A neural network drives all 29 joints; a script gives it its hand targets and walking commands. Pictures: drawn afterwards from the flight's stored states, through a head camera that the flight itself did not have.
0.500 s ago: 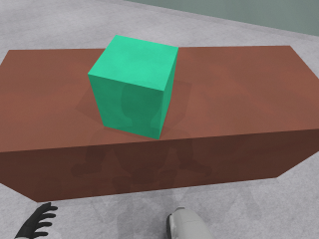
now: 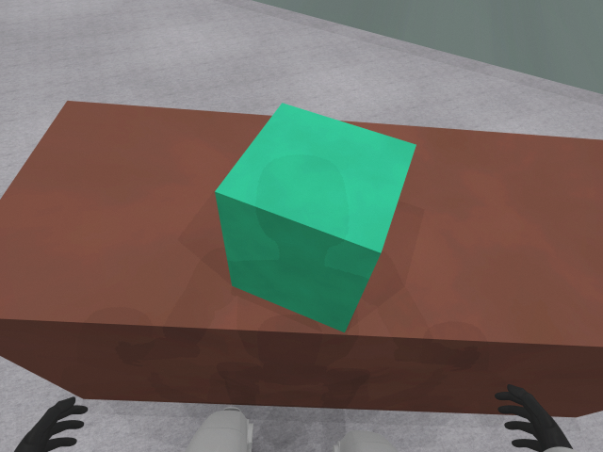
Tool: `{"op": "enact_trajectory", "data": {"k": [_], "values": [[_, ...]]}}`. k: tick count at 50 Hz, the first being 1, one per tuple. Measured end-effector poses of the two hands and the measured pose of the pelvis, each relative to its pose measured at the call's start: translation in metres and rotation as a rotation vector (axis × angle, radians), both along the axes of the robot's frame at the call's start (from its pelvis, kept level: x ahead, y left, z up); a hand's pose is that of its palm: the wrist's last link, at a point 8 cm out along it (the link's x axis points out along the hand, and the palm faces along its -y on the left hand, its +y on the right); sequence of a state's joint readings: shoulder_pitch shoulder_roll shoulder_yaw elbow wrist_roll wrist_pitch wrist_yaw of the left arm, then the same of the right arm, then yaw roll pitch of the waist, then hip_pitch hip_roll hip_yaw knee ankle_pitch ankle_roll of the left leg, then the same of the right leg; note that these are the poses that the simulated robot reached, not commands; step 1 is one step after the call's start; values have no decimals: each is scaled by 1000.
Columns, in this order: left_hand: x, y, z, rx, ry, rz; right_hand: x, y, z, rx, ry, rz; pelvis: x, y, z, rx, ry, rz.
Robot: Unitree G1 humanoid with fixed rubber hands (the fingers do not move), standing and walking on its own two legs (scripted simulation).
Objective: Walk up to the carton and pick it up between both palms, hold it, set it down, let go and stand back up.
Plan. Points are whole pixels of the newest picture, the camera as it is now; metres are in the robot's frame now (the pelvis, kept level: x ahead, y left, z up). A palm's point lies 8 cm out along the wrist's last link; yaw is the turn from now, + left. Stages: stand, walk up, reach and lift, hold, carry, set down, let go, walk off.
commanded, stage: walk up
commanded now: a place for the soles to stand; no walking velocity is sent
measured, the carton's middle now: (314, 222) +0.43 +0.00 +0.00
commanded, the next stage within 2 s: none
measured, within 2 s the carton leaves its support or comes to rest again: neither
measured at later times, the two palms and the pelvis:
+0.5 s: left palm (42, 438) +0.12 +0.31 -0.06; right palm out of the picture +0.08 -0.34 -0.07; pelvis +0.00 -0.01 +0.02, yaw -1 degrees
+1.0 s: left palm out of the picture +0.10 +0.32 -0.09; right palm (563, 444) +0.14 -0.33 -0.06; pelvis +0.02 -0.01 +0.03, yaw +0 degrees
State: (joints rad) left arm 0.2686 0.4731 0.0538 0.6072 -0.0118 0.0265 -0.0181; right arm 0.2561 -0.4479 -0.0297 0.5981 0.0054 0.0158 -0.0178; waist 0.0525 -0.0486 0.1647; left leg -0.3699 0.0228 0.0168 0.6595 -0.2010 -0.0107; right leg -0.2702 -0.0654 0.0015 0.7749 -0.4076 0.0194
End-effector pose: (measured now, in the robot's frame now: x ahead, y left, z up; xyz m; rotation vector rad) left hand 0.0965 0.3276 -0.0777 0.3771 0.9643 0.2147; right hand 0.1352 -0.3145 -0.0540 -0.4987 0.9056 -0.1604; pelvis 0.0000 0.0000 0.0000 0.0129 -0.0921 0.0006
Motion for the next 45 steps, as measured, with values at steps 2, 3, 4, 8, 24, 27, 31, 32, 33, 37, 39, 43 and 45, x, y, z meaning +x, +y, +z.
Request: {"op": "enact_trajectory", "data": {"k": [2,3,4,8,24,27,31,32,33,37,39,43,45], "values": [[7,-3,-10,-28,17,-8,3,6,5,-8,-11,0,1,3,0,-10,-1,-13],[9,-4,-14,-37,36,-17,4,8,9,-11,-23,-2,1,4,1,-19,1,-17],[10,-6,-16,-43,54,-29,4,8,14,-16,-33,-5,1,4,2,-27,4,-18],[10,-8,-19,-44,95,-59,3,-2,25,-43,-54,-28,-1,3,6,-47,22,-28],[23,-13,16,17,44,-38,-48,-28,-15,62,98,-155,1,-8,14,-22,9,-21],[39,-14,19,12,27,-49,-56,-24,-18,72,135,-172,4,-6,17,-21,14,-20],[58,-13,18,0,17,-57,-62,-19,-17,70,179,-191,9,-3,20,-21,22,-19],[61,-13,16,-4,17,-57,-62,-18,-17,68,187,-195,11,-2,21,-20,24,-19],[64,-13,15,-8,18,-55,-62,-18,-16,65,193,-199,12,-1,21,-20,26,-19],[67,-10,9,-21,35,-33,-55,-16,-11,55,203,-206,17,-1,23,-22,30,-16],[63,-9,5,-26,52,-16,-48,-16,-9,50,199,-203,19,-2,24,-23,33,-14],[46,-9,-2,-35,101,22,-30,-17,-4,45,180,-187,20,-5,25,-26,37,-8],[34,-9,-5,-37,130,42,-19,-18,-3,44,165,-176,20,-7,26,-28,38,-5]]}}
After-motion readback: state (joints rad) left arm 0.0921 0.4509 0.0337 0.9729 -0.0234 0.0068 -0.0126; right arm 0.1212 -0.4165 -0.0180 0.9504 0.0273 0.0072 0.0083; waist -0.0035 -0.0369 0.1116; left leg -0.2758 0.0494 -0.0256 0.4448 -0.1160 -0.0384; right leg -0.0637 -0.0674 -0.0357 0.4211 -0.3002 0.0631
